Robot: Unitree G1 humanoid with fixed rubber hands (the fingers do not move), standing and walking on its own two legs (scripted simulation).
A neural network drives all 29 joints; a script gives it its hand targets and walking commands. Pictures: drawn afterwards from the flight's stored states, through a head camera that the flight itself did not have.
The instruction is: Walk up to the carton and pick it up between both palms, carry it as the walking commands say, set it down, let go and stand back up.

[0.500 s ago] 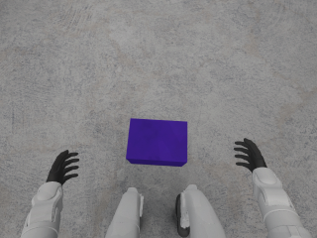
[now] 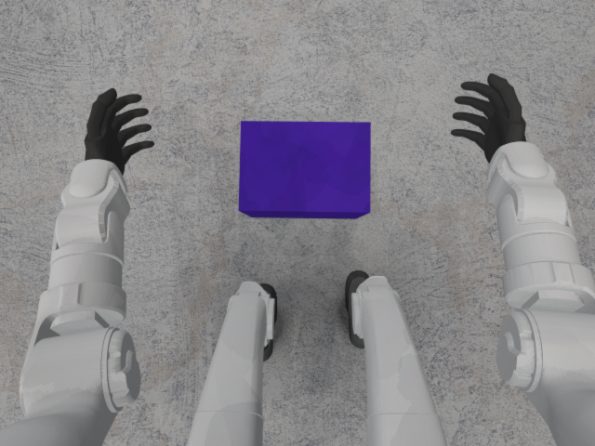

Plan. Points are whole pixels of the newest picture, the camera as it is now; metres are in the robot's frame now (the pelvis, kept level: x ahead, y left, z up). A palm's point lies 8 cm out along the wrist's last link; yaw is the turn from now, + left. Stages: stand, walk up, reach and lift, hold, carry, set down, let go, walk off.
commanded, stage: reach and lift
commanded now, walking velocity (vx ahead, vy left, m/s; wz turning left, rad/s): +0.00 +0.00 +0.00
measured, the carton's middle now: (304, 175) +0.50 +0.01 -0.54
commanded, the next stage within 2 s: none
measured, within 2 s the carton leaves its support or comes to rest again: neither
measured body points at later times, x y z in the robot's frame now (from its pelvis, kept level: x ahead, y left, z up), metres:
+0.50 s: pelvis +0.02 -0.01 -0.04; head +0.33 -0.02 +0.28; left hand +0.49 +0.26 -0.16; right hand +0.49 -0.22 -0.19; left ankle +0.07 +0.12 -0.62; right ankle +0.11 -0.14 -0.62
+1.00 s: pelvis -0.02 -0.01 -0.20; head +0.33 -0.01 +0.08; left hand +0.48 +0.25 -0.34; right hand +0.49 -0.22 -0.36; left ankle +0.07 +0.12 -0.62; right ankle +0.11 -0.14 -0.62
